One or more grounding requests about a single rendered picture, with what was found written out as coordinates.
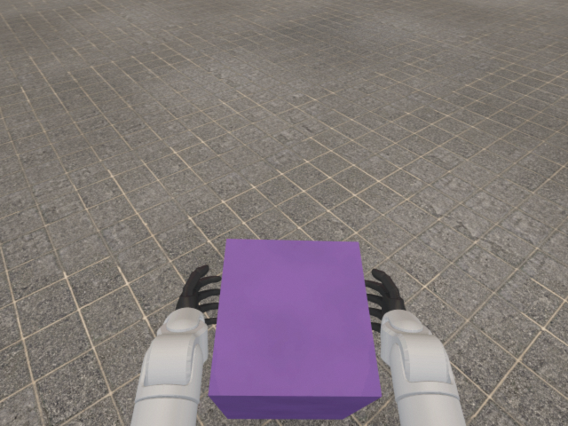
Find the left robot forearm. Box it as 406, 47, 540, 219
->
130, 308, 209, 426

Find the left robot hand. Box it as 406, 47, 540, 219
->
176, 264, 222, 325

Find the right robot hand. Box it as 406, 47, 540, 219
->
365, 269, 406, 334

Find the carton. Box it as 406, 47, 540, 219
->
208, 239, 382, 420

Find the right robot forearm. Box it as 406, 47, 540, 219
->
381, 310, 466, 426

